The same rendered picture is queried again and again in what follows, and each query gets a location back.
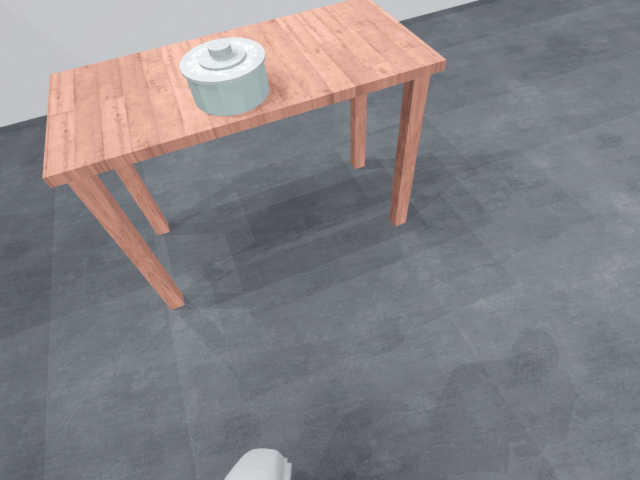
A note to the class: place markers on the lid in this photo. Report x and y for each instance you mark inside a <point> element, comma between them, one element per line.
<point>199,67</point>

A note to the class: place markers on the robot left thigh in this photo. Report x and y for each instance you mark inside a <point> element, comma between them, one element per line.
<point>261,464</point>

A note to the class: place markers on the table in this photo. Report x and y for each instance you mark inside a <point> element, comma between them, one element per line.
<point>111,114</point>

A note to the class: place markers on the pot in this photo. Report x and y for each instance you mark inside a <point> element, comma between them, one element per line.
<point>232,98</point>

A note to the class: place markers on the knob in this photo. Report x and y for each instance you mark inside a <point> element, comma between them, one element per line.
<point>219,48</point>

